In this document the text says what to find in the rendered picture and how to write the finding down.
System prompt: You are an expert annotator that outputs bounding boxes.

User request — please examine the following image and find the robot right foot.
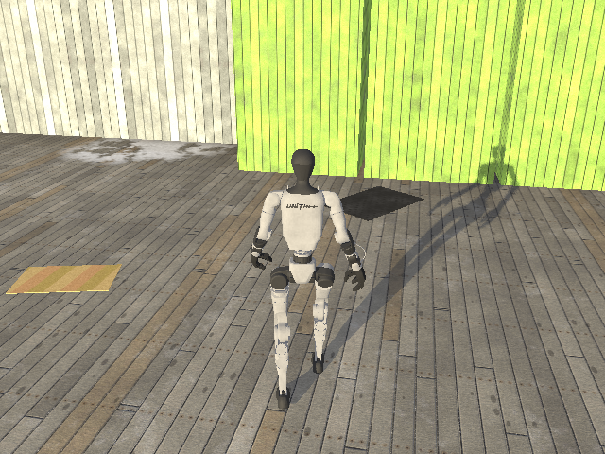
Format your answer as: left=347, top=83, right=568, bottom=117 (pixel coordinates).
left=311, top=352, right=324, bottom=374

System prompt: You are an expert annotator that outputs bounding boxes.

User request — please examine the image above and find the right robot upper arm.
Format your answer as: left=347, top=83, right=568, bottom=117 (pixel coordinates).
left=322, top=190, right=350, bottom=244

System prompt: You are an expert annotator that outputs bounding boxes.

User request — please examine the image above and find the right robot hand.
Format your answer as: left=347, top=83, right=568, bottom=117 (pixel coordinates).
left=344, top=267, right=366, bottom=292

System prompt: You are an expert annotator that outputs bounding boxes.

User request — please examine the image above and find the right robot thigh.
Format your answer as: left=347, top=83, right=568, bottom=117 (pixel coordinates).
left=313, top=263, right=335, bottom=320

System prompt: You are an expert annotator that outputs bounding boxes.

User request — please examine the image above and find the right robot forearm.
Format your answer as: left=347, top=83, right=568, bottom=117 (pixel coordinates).
left=340, top=229, right=362, bottom=271

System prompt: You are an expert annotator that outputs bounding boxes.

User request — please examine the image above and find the left robot upper arm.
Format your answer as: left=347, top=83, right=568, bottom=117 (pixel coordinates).
left=257, top=190, right=284, bottom=241

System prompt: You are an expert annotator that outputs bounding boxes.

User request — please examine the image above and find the left robot forearm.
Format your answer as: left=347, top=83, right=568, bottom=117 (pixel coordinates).
left=251, top=226, right=267, bottom=257

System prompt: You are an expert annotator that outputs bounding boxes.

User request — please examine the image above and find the left robot hand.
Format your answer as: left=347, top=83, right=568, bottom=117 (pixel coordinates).
left=251, top=253, right=272, bottom=270

